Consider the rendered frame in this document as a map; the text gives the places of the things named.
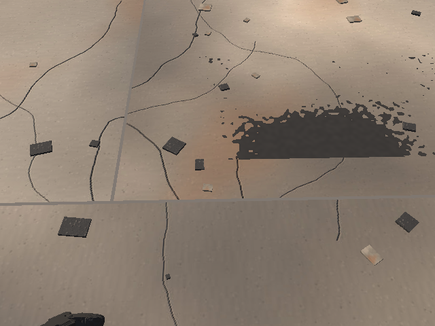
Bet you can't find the robot left hand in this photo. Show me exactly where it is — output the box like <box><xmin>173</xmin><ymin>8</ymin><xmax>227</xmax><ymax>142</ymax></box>
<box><xmin>40</xmin><ymin>312</ymin><xmax>105</xmax><ymax>326</ymax></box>

